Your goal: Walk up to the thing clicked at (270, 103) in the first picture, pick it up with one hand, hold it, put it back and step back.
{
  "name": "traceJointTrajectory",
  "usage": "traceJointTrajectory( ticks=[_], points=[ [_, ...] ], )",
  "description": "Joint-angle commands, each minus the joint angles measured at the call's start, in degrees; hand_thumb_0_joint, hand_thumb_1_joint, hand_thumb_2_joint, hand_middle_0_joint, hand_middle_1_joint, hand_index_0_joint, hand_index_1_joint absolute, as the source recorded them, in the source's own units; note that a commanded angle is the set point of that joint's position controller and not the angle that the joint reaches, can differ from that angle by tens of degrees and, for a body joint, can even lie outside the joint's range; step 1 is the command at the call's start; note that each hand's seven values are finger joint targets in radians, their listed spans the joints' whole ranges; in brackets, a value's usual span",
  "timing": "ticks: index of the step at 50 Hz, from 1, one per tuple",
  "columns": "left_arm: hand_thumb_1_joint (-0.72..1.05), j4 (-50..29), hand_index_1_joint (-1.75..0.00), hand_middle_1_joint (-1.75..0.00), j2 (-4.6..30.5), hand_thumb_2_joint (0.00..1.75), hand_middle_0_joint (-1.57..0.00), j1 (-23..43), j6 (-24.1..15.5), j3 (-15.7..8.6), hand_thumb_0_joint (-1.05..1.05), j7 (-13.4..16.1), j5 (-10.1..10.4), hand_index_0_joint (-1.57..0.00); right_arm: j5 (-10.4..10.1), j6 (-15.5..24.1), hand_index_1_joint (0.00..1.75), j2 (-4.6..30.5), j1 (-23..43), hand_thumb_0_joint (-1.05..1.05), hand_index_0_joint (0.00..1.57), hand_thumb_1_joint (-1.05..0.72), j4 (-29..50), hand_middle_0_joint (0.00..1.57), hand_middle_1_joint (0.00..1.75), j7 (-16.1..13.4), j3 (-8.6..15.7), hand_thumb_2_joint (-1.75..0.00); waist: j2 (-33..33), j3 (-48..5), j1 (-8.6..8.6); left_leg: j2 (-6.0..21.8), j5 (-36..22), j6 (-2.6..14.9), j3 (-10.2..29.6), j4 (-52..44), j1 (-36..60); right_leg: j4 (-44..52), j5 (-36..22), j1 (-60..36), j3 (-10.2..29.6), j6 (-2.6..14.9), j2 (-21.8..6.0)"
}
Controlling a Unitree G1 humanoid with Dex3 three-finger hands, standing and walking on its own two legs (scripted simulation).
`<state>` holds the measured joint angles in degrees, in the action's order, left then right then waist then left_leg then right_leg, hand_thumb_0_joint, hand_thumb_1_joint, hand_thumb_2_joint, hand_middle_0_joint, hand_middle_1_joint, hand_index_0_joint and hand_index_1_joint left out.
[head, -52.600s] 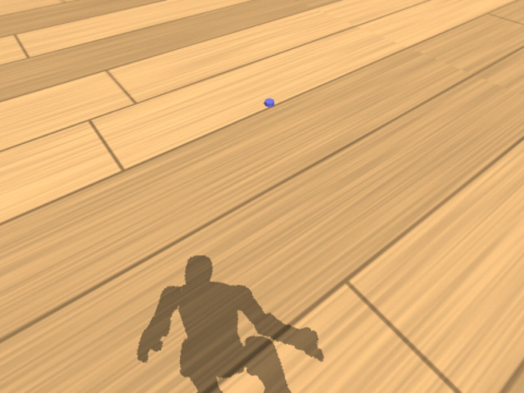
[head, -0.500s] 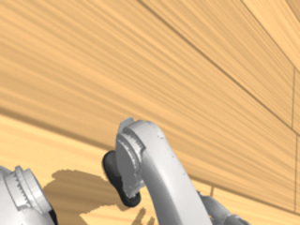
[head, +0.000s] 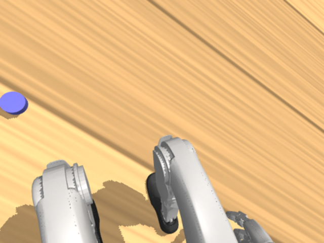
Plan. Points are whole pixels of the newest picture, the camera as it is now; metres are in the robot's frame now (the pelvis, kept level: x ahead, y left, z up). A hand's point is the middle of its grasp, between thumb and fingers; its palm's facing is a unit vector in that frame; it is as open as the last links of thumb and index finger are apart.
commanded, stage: withdraw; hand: left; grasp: from above
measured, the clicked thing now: (14, 103) +0.51 +0.32 -0.34
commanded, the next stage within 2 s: home in 0.26 s
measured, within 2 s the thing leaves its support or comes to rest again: neither
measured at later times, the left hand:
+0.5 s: hand out of the picture +0.53 +0.33 -0.17, palm faces -0.35 -0.07 -0.93, open 13.2 cm
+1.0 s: hand out of the picture +0.34 +0.30 +0.03, palm faces -0.17 -0.72 -0.67, open 7.6 cm
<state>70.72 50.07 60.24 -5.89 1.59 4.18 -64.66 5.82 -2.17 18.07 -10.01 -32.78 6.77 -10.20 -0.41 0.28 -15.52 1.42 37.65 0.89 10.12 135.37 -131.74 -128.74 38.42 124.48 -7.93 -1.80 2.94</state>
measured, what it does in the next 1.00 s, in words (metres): rises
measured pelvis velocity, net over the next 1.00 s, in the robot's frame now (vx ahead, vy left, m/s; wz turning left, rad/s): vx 0.01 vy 0.00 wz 0.11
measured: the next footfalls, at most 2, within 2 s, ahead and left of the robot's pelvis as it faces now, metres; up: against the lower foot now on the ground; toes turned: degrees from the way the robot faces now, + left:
none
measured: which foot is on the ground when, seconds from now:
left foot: down 0.00-1.00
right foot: down 0.00-1.00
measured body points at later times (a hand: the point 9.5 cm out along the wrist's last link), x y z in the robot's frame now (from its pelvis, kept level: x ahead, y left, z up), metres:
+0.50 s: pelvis +0.00 +0.00 -0.03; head +0.27 +0.09 +0.32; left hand +0.54 +0.33 -0.12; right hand +0.03 -0.25 -0.12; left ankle +0.08 +0.12 -0.31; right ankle +0.11 -0.12 -0.31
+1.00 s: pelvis +0.01 +0.00 +0.14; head +0.18 +0.06 +0.55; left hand +0.34 +0.34 +0.07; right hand +0.21 -0.25 +0.03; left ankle +0.08 +0.12 -0.31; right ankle +0.11 -0.12 -0.31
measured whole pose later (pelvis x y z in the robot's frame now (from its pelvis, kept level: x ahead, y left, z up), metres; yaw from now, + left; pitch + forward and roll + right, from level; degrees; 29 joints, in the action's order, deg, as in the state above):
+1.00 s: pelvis +0.01 +0.00 +0.14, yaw +6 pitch +32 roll -7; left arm 28.7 29.9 18.8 7.7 -3.6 0.3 -23.9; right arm -1.0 -0.8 16.2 -6.4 -32.8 1.8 0.1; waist 1.7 -10.6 -4.8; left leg 1.5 36.4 0.5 5.2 110.2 -106.4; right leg -106.5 37.6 101.6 -3.9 -1.2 1.6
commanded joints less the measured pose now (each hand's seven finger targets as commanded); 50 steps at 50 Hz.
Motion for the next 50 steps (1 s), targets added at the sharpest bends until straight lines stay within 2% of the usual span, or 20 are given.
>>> traceJointTrajectory(
  ticks=[1, 4, 8, 12, 16, 18, 21, 24, 26, 30, 32, 35, 36, 38, 40, 41, 42, 45, 47, 50],
  points=[
    [-0.47, -6.1, -0.97, -0.97, 13.0, 0.98, -0.10, 18.1, -2.2, -3.1, 0.00, 3.1, -0.8, -0.09, 0.2, -1.2, 0.30, 14.5, -11.5, 0.00, 0.20, -0.89, -0.1, 0.20, 0.30, -2.0, 4.0, -0.90, 17.4, -34.3, -1.97, -0.2, -10.1, 0.10, -4.1, -12.5, 25.4, 12.2, -11.5, -16.6, -2.5, 4.73, 1.9],
    [-0.48, -1.7, -0.97, -0.97, 13.4, 0.97, -0.09, 19.7, -4.1, -2.9, 0.00, 5.8, -2.4, -0.09, 0.9, -1.0, 0.30, 14.4, -10.8, 0.00, 0.20, -0.89, -0.8, 0.20, 0.30, -2.3, 2.8, -0.90, 17.7, -32.7, -3.33, -0.1, -8.8, 0.31, -3.9, -11.8, 25.2, 11.1, -10.9, -14.4, -2.9, 4.48, 2.1],
    [-0.49, 0.6, -0.97, -0.98, 18.8, 0.97, -0.09, 24.1, -6.7, -5.0, 0.00, 10.1, -4.9, -0.09, 2.3, -0.4, 0.30, 14.8, -9.6, 0.00, 0.20, -0.89, -1.4, 0.20, 0.30, -2.5, 1.7, -0.89, 20.9, -33.4, -3.87, -0.1, -5.0, 0.18, -3.9, -10.6, 25.1, 9.6, -6.8, -13.7, -2.3, 4.52, 2.3],
    [-0.49, 3.7, -0.98, -0.99, 20.0, 0.97, -0.08, 26.9, -7.5, -5.0, 0.00, 13.5, -5.6, -0.09, 3.3, 0.4, 0.30, 15.6, -10.0, 0.00, 0.20, -0.89, -1.9, 0.20, 0.30, -2.6, 0.8, -0.89, 22.7, -34.9, -5.26, 0.2, -5.6, 0.23, -3.8, -9.6, 25.6, 8.9, -8.2, -14.5, -2.7, 4.02, 2.3],
    [-0.47, 2.0, -0.96, -0.96, 23.6, 0.95, -0.11, 29.3, -6.5, -6.7, 0.00, 15.2, -7.0, -0.11, 3.7, 1.2, 0.30, 16.2, -10.9, 0.00, 0.20, -0.89, -2.4, 0.20, 0.30, -2.5, 0.9, -0.89, 26.1, -39.0, -4.32, 0.5, -6.9, -0.02, -3.9, -9.5, 28.8, 7.5, -10.4, -14.0, -3.9, 3.97, 2.1],
    [-0.45, 2.0, -0.94, -0.94, 22.7, 0.94, -0.13, 27.1, -5.2, -7.0, 0.00, 14.9, -7.2, -0.13, 3.6, 1.5, 0.30, 16.6, -11.4, 0.00, 0.20, -0.90, -2.0, 0.20, 0.30, -2.2, 1.5, -0.90, 27.9, -40.1, -3.78, 0.4, -10.1, -0.14, -4.1, -8.8, 30.0, 6.9, -13.0, -13.3, -4.2, 4.17, 1.9],
    [-0.21, -3.2, -0.73, -0.71, 20.4, 0.98, -0.26, 22.8, -3.0, -7.3, 0.00, 13.0, -5.3, -0.23, 3.1, 1.6, 0.30, 16.0, -12.7, 0.00, 0.20, -0.88, -1.7, 0.20, 0.30, -1.5, 3.0, -0.89, 29.1, -44.6, -2.16, 0.4, -14.8, -0.31, -4.2, -9.5, 33.4, 7.0, -16.1, -14.7, -4.3, 4.11, 1.7],
    [-0.04, -10.0, -0.59, -0.57, 20.5, 0.87, -0.23, 17.1, -0.5, -9.8, 0.00, 10.2, -1.2, -0.21, 2.0, 0.7, 0.30, 16.1, -14.3, 0.00, 0.20, -0.89, -0.8, 0.20, 0.30, -1.0, 5.0, -0.90, 30.0, -49.6, 0.77, 0.2, -18.8, -0.43, -4.6, -11.7, 36.3, 8.6, -18.2, -18.4, -3.9, 4.21, 1.5],
    [0.12, -12.4, -0.50, -0.49, 18.3, 0.84, -0.21, 11.6, 1.3, -10.5, 0.00, 7.5, 2.0, -0.20, 1.0, -0.2, 0.30, 15.4, -15.1, 0.00, 0.20, -0.89, -0.5, 0.20, 0.30, -0.6, 6.8, -0.90, 27.4, -51.4, 2.56, 0.0, -19.7, -0.11, -5.2, -13.3, 36.7, 10.3, -18.5, -20.8, -3.0, 4.24, 1.7],
    [0.44, -26.0, -0.33, -0.33, 13.8, 0.76, -0.18, 3.2, 3.8, -12.2, 0.00, 2.2, 10.6, -0.18, -1.2, -1.4, 0.30, 14.2, -14.9, 0.00, 0.20, -0.90, 0.7, 0.20, 0.30, -0.6, 9.9, -0.90, 23.9, -52.9, 5.86, -0.2, -18.0, 0.28, -6.1, -17.5, 38.8, 14.9, -16.9, -24.3, -1.2, 4.62, 1.3],
    [0.60, -33.0, -0.26, -0.26, 11.5, 0.75, -0.17, -0.6, 5.1, -13.1, 0.00, 0.3, 15.9, -0.17, -2.6, -1.8, 0.30, 13.0, -13.8, 0.00, 0.20, -0.90, 1.4, 0.20, 0.30, -1.0, 11.0, -0.90, 21.7, -53.4, 6.85, -0.2, -15.8, 0.88, -6.4, -20.0, 39.0, 17.6, -15.8, -26.1, 0.0, 4.29, 1.3],
    [0.84, -37.3, -0.29, -0.29, 3.9, 0.88, -0.20, -8.0, 6.8, -11.0, 0.00, -2.2, 22.8, -0.20, -4.0, -1.6, 0.30, 10.8, -12.0, 0.00, 0.20, -0.90, 1.2, 0.20, 0.30, -1.7, 11.8, -0.90, 15.5, -47.5, 6.41, -0.3, -11.6, 1.68, -6.5, -23.0, 35.7, 21.7, -13.5, -26.5, 1.3, 4.03, 1.1],
    [0.89, -39.7, -0.30, -0.30, 2.9, 0.90, -0.20, -10.2, 7.1, -11.4, 0.00, -2.5, 24.6, -0.20, -4.4, -1.5, 0.30, 10.5, -11.6, 0.00, 0.20, -0.90, 1.2, 0.20, 0.30, -1.9, 12.3, -0.90, 15.3, -47.9, 7.27, -0.3, -11.0, 1.60, -6.1, -25.0, 37.7, 22.6, -12.7, -26.9, 1.6, 4.10, 0.9],
    [0.90, -44.3, -0.30, -0.30, 1.6, 0.90, -0.20, -12.8, 7.9, -11.7, 0.00, -2.9, 27.5, -0.20, -5.0, -1.1, 0.30, 10.0, -10.0, 0.00, 0.20, -0.90, 1.9, 0.20, 0.30, -2.2, 13.2, -0.90, 15.6, -48.5, 8.56, 0.2, -10.3, 1.28, -5.2, -28.3, 42.6, 24.6, -11.5, -27.3, 1.9, 4.24, 0.7],
    [0.90, -45.8, -0.30, -0.30, -4.4, 0.90, -0.20, -16.1, 8.8, -8.4, 0.00, -3.6, 31.0, -0.20, -5.5, -0.5, 0.30, 9.3, -8.6, 0.00, 0.20, -0.90, 2.4, 0.20, 0.30, -2.5, 13.6, -0.90, 14.4, -44.2, 7.10, 0.5, -7.4, 1.21, -4.3, -31.9, 43.6, 27.0, -10.0, -27.7, 1.8, 4.02, 0.4],
    [0.90, -48.0, -0.30, -0.30, -3.9, 0.90, -0.20, -16.8, 9.0, -10.0, 0.00, -3.3, 32.9, -0.20, -5.8, -0.1, 0.30, 9.6, -8.0, 0.00, 0.20, -0.90, 2.6, 0.20, 0.30, -3.0, 13.8, -0.90, 13.5, -43.6, 7.88, 0.5, -4.7, 1.09, -3.6, -33.9, 44.9, 28.1, -8.3, -28.1, 1.7, 4.05, 0.2],
    [0.90, -47.2, -0.30, -0.30, -4.6, 0.90, -0.20, -19.1, 9.5, -9.6, 0.00, -3.1, 34.1, -0.20, -6.1, 0.3, 0.30, 9.4, -6.8, 0.00, 0.20, -0.90, 2.3, 0.20, 0.30, -3.4, 13.7, -0.90, 13.7, -41.5, 8.25, 0.6, -3.3, 0.96, -3.4, -35.9, 45.9, 29.1, -7.6, -28.4, 1.9, 4.00, 0.1],
    [0.90, -52.2, -0.30, -0.30, -7.8, 0.90, -0.20, -23.0, 10.7, -8.6, 0.00, -3.0, 38.4, -0.20, -6.8, 2.0, 0.30, 8.9, -4.9, 0.00, 0.20, -0.90, 3.7, 0.20, 0.30, -4.5, 14.1, -0.90, 14.0, -41.4, 8.54, 0.7, 0.2, 0.83, -2.5, -41.4, 50.5, 32.4, -6.5, -32.2, 2.4, 3.47, -0.2],
    [0.90, -54.5, -0.30, -0.30, -9.2, 0.90, -0.20, -27.2, 11.9, -9.2, 0.00, -2.3, 41.6, -0.20, -7.2, 3.1, 0.30, 8.4, -3.4, 0.00, 0.20, -0.90, 4.1, 0.20, 0.30, -5.6, 14.0, -0.90, 12.8, -40.9, 9.74, 0.6, 0.9, 0.61, -2.1, -44.4, 53.9, 35.0, -6.3, -34.8, 2.7, 3.34, -0.3],
    [0.90, -58.0, -0.30, -0.30, -12.6, 0.90, -0.20, -32.0, 13.5, -8.4, 0.00, -1.6, 46.0, -0.20, -7.8, 4.8, 0.30, 7.3, -1.7, 0.00, 0.20, -0.90, 4.7, 0.20, 0.30, -6.9, 13.6, -0.90, 11.4, -40.6, 9.43, 0.2, -2.7, 0.43, -3.3, -47.2, 58.0, 39.7, -7.8, -40.2, 3.7, 3.38, -0.6]
  ],
)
